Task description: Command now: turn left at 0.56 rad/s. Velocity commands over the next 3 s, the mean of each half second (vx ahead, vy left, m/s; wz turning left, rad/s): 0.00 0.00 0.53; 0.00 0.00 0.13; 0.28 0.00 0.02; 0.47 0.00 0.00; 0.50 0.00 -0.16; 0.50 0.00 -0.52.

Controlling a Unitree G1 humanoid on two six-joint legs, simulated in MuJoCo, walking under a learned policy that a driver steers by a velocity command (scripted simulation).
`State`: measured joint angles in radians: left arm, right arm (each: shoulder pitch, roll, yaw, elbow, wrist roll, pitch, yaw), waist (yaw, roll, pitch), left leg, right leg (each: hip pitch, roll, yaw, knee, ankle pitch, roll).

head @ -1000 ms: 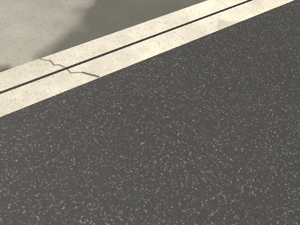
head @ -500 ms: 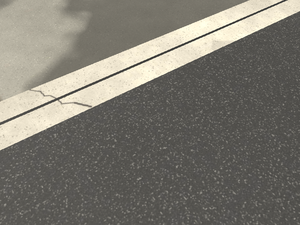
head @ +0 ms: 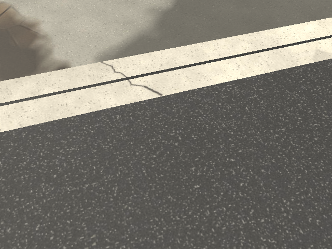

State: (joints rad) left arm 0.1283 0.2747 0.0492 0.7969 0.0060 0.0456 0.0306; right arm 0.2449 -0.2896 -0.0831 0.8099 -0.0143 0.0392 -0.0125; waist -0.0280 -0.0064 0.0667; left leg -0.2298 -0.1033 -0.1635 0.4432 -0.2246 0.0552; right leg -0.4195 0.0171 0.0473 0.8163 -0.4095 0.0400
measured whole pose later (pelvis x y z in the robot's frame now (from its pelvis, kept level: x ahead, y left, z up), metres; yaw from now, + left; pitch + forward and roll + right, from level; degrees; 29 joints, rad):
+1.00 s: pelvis -0.03 -0.01 +0.00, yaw +18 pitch -2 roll +0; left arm 0.25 0.23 0.01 0.95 0.01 0.02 0.02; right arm 0.16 -0.23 0.00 0.95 -0.01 0.01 -0.02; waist 0.01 0.01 0.04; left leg -0.15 -0.06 -0.02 0.39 -0.21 0.04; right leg -0.13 -0.01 0.00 0.42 -0.25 0.01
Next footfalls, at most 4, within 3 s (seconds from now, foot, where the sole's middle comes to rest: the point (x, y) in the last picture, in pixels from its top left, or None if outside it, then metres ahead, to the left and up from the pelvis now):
0.10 right None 0.05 -0.12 -0.78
0.56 left None -0.02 0.09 -0.78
0.90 right None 0.03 -0.12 -0.78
1.78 right None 0.40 0.05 -0.78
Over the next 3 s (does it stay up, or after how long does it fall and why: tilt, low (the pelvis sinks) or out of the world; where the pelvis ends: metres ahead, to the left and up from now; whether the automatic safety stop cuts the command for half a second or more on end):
stays up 0.86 0.20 -0.01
